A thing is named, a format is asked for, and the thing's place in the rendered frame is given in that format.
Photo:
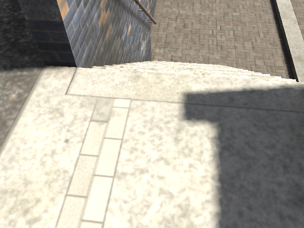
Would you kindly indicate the stairs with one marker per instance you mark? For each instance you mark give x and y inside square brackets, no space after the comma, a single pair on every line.
[193,69]

